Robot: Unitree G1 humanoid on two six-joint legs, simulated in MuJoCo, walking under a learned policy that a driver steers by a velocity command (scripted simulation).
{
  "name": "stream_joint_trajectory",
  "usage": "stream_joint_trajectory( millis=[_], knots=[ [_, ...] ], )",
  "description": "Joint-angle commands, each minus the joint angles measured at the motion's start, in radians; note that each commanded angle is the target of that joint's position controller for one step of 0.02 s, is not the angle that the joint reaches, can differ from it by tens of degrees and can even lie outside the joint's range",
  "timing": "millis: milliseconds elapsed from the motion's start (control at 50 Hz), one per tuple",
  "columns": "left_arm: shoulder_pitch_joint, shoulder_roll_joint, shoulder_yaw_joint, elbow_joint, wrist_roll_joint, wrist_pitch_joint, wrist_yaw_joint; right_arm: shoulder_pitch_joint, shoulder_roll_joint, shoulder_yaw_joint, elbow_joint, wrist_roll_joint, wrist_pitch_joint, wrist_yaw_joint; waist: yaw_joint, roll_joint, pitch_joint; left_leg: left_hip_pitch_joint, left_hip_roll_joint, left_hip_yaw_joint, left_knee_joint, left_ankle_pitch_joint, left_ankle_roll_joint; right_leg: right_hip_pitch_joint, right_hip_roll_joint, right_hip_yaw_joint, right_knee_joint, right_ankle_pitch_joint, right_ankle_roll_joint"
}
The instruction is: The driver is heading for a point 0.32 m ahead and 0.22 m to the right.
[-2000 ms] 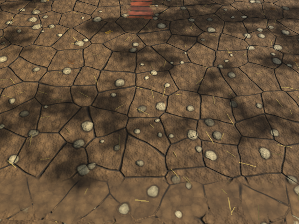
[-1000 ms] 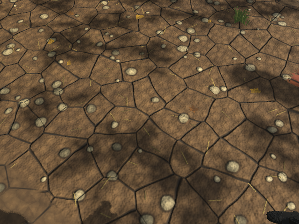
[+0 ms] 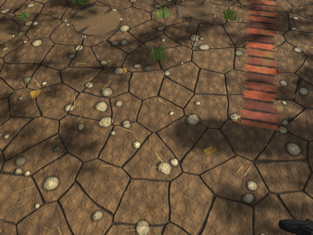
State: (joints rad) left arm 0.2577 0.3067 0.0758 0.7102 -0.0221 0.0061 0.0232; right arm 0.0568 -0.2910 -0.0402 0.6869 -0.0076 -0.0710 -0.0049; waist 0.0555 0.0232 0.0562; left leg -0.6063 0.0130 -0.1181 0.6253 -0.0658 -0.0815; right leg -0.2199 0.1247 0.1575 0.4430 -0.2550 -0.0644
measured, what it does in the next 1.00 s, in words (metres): walks ahead, turning right: left foot, then right foot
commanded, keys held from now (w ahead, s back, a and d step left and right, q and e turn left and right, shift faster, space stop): e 0.60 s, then w+e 0.40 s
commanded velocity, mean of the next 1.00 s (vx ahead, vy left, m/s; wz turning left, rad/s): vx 0.14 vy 0.00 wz -0.59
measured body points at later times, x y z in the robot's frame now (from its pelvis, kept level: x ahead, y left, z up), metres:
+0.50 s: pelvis +0.07 +0.01 -0.01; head +0.10 -0.01 +0.44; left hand +0.30 +0.24 -0.09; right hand +0.14 -0.30 -0.11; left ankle +0.17 +0.13 -0.74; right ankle +0.04 -0.10 -0.73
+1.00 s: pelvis +0.16 -0.02 -0.01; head +0.16 -0.02 +0.44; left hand +0.39 +0.17 -0.11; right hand +0.15 -0.35 -0.08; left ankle +0.24 +0.07 -0.74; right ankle +0.04 -0.09 -0.73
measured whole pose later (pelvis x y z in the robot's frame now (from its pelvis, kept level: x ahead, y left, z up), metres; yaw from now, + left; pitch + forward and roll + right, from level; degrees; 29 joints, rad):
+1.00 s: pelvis +0.16 -0.02 -0.01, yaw -36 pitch +2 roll +1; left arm 0.35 0.31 0.07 0.66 -0.02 0.01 0.02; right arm 0.12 -0.29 -0.08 0.74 0.01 -0.10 0.02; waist 0.03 -0.03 -0.03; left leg -0.29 -0.04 -0.03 0.47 -0.21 0.01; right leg -0.27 0.08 0.22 0.68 -0.46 -0.04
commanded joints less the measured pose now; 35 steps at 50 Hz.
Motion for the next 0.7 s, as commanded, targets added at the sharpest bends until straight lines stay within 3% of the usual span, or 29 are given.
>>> stream_joint_trajectory(
  millis=[20,60,80,100,120,140,160,200,240,300,360,440,480,500,520,540,560,580,600,620,660,700],
  knots=[
    [-0.017,0.140,0.039,-0.068,0.002,0.006,0.015,0.020,-0.113,-0.038,-0.056,0.002,-0.011,0.005,-0.039,-0.146,-0.163,0.206,-0.057,0.022,-0.098,0.023,0.015,0.022,-0.207,0.203,0.025,0.436,-0.091],
    [-0.063,0.117,0.032,-0.089,0.003,0.005,0.017,0.084,-0.127,-0.050,-0.043,-0.007,-0.026,0.003,-0.089,-0.150,-0.160,0.309,-0.024,0.025,-0.226,0.139,0.058,0.019,-0.169,0.231,0.130,0.338,-0.048],
    [-0.047,0.064,0.015,-0.107,0.017,-0.001,0.014,0.129,-0.178,-0.060,-0.047,-0.025,-0.030,-0.006,-0.090,-0.056,-0.238,0.480,0.129,-0.089,-0.219,0.363,0.120,-0.049,-0.103,0.171,0.306,0.163,-0.003],
    [0.114,0.006,-0.001,-0.099,0.029,-0.006,0.012,0.126,-0.205,-0.057,-0.063,-0.052,-0.018,-0.015,-0.009,0.184,-0.305,0.711,0.365,-0.347,-0.179,0.748,0.275,-0.262,0.033,0.069,0.545,-0.456,0.058],
    [0.206,0.093,0.010,-0.088,0.011,-0.003,0.003,0.161,-0.196,-0.065,-0.042,-0.026,0.002,-0.011,0.004,0.277,-0.383,0.732,0.485,-0.568,-0.218,0.528,0.393,-0.353,-0.023,0.024,0.725,-0.488,0.092],
    [0.142,0.172,0.035,-0.064,-0.002,0.012,0.007,0.118,-0.129,-0.049,-0.069,-0.012,0.011,-0.013,-0.031,0.146,-0.294,0.663,0.402,-0.455,-0.235,0.345,0.362,-0.388,-0.069,0.015,0.809,-0.402,0.124],
    [0.066,0.188,0.045,-0.069,-0.003,0.031,0.014,0.092,-0.096,-0.039,-0.073,-0.013,0.024,-0.016,-0.049,0.080,-0.235,0.592,0.332,-0.318,-0.242,0.213,0.311,-0.407,-0.091,-0.014,0.832,-0.323,0.140],
    [0.020,0.156,0.043,-0.087,-0.002,0.059,0.019,0.030,-0.100,-0.034,-0.077,-0.014,0.044,-0.022,-0.039,0.081,-0.143,0.433,0.254,-0.174,-0.298,0.084,0.286,-0.374,-0.123,-0.048,0.814,-0.237,0.156],
    [0.023,0.101,0.030,-0.099,-0.003,0.063,0.018,0.028,-0.109,-0.039,-0.067,-0.023,0.052,-0.029,-0.038,0.123,-0.121,0.377,0.206,-0.064,-0.338,0.073,0.286,-0.318,-0.124,-0.104,0.728,-0.191,0.158],
    [-0.012,0.080,0.022,-0.122,0.006,0.056,0.015,0.046,-0.119,-0.048,-0.051,-0.017,0.057,-0.036,-0.060,0.127,-0.160,0.437,0.251,-0.026,-0.342,0.127,0.323,-0.299,-0.156,-0.119,0.609,-0.175,0.155],
    [-0.036,0.076,0.017,-0.137,0.008,0.054,0.002,0.025,-0.145,-0.059,-0.045,-0.010,0.064,-0.032,-0.066,0.128,-0.178,0.426,0.275,0.019,-0.350,0.101,0.327,-0.218,-0.179,-0.143,0.478,-0.134,0.135],
    [-0.033,0.093,0.025,-0.144,0.008,0.059,-0.018,0.022,-0.168,-0.069,-0.026,0.006,0.073,-0.021,-0.062,0.139,-0.162,0.424,0.297,0.059,-0.331,0.044,0.306,-0.133,-0.170,-0.187,0.315,-0.107,0.092],
    [0.021,0.089,0.031,-0.125,0.010,0.059,-0.028,0.008,-0.171,-0.072,-0.014,0.024,0.078,-0.020,-0.024,0.123,-0.162,0.398,0.284,0.102,-0.265,0.011,0.255,-0.030,-0.143,-0.224,0.135,-0.003,0.048],
    [0.057,0.105,0.041,-0.109,0.014,0.059,-0.026,0.042,-0.149,-0.069,0.005,0.030,0.081,-0.020,-0.018,0.091,-0.156,0.344,0.254,0.142,-0.196,-0.059,0.198,0.048,-0.126,-0.207,0.049,0.050,0.015],
    [0.081,0.174,0.061,-0.112,0.016,0.057,-0.015,0.080,-0.098,-0.058,0.017,0.018,0.085,-0.013,-0.031,-0.097,-0.119,0.192,0.166,0.241,0.009,-0.227,0.098,0.136,-0.252,0.005,-0.082,0.193,-0.054],
    [0.049,0.290,0.080,-0.151,0.022,0.054,-0.002,0.044,-0.075,-0.048,-0.041,-0.021,0.081,-0.013,-0.050,-0.356,-0.073,-0.086,-0.003,0.269,0.252,-0.567,0.004,0.163,-0.492,0.365,-0.126,0.380,-0.232],
    [0.060,0.257,0.071,-0.157,0.059,0.029,-0.007,-0.060,-0.114,-0.063,-0.061,-0.016,0.073,-0.022,0.024,-0.250,-0.111,-0.085,-0.013,0.097,0.446,-0.586,0.016,0.080,-0.501,0.381,-0.154,0.325,-0.293],
    [0.009,0.228,0.060,-0.153,0.061,0.009,-0.007,-0.047,-0.124,-0.070,-0.054,0.005,0.075,-0.024,-0.018,-0.205,-0.099,-0.084,0.006,0.061,0.496,-0.491,0.035,0.059,-0.445,0.288,-0.154,0.267,-0.241],
    [-0.056,0.198,0.054,-0.159,0.039,0.000,-0.005,-0.007,-0.127,-0.076,-0.027,0.006,0.079,-0.030,-0.052,-0.160,-0.090,-0.082,0.015,0.053,0.491,-0.403,0.039,0.055,-0.387,0.219,-0.138,0.229,-0.178],
    [-0.062,0.162,0.043,-0.157,0.016,-0.002,-0.001,0.021,-0.136,-0.081,-0.009,-0.005,0.079,-0.032,-0.055,-0.151,-0.115,-0.087,0.022,0.055,0.479,-0.337,0.037,0.079,-0.359,0.199,-0.145,0.120,-0.148],
    [-0.026,0.133,0.029,-0.149,0.009,-0.005,0.005,0.023,-0.124,-0.081,-0.011,0.000,0.065,-0.017,-0.052,-0.167,-0.122,-0.076,0.013,0.065,0.458,-0.234,0.034,0.084,-0.321,0.216,-0.192,-0.141,-0.147],
    [0.008,0.137,0.029,-0.143,0.016,-0.012,0.009,-0.017,-0.118,-0.078,-0.021,0.016,0.046,-0.004,-0.033,-0.178,-0.090,-0.096,0.005,0.061,0.329,-0.185,0.036,0.119,-0.319,0.248,-0.228,-0.221,-0.149]
  ],
)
